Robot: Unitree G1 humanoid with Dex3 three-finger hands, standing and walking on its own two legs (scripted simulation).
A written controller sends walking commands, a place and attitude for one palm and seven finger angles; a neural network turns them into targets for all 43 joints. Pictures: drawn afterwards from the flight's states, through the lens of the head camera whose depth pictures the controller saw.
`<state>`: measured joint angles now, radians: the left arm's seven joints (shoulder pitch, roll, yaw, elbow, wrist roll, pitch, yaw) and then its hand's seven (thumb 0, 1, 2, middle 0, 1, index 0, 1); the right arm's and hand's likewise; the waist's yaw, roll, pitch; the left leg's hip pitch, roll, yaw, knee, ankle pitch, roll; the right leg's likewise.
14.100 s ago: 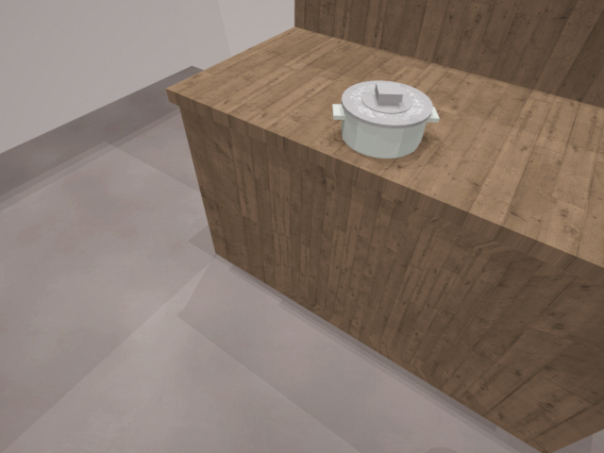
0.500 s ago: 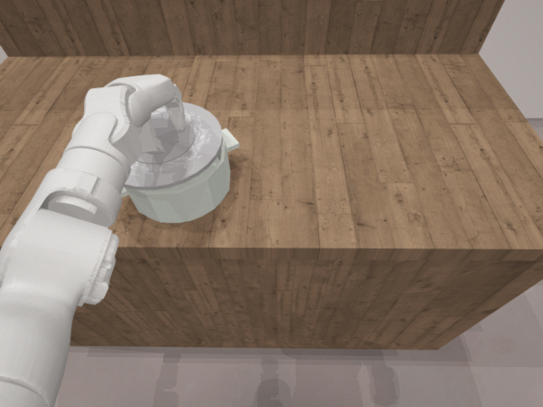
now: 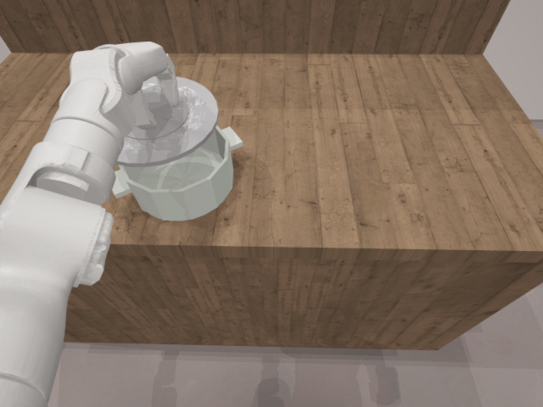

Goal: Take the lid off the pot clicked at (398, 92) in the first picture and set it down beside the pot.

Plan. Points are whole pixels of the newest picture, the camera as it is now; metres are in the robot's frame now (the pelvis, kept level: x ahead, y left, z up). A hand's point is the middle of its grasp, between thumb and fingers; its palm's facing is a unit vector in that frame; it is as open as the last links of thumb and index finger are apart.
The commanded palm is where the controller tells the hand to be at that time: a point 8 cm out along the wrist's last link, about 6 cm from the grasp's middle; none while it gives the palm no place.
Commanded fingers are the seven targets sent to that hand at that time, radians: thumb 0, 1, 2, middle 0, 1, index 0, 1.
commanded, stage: lift the lid straight up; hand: left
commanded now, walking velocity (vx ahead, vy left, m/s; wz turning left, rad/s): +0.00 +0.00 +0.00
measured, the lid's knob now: (148, 104) +0.53 +0.15 +0.17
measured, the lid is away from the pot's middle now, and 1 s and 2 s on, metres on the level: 0.02 0.02 0.13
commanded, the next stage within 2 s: move the lid sideways beside the pot in 0.90 s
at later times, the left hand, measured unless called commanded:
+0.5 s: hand (128, 82) +0.48 +0.15 +0.24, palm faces -0.32 -0.05 -0.95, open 8.0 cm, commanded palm +0.49 +0.14 +0.31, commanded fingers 0.00 0.61 1.00 -0.68 -1.05 -0.76 -1.08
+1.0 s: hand (127, 65) +0.48 +0.14 +0.26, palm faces -0.29 -0.06 -0.95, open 8.0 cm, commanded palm +0.49 +0.14 +0.32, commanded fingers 0.00 0.61 1.00 -0.68 -1.05 -0.76 -1.08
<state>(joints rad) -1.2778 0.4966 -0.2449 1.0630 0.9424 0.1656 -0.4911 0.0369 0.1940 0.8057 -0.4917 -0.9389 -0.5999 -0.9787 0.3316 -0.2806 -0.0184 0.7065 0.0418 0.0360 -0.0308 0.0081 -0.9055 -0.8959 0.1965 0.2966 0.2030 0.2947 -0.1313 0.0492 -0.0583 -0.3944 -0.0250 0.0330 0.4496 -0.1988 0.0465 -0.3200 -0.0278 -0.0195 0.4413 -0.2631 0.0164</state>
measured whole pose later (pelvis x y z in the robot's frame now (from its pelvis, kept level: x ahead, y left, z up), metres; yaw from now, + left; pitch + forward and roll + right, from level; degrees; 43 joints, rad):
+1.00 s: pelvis -0.01 +0.00 +0.00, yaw +0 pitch +7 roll +0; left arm -1.44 0.49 -0.28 1.09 0.95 0.25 -0.57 0.04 0.19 0.81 -0.49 -0.94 -0.61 -0.98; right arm 0.31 -0.28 0.00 0.72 0.04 0.02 -0.02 0.01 -0.91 -0.90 0.20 0.30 0.20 0.29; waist -0.12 0.05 -0.06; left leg -0.38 -0.03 0.03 0.43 -0.18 0.05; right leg -0.31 -0.03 -0.02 0.43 -0.25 0.02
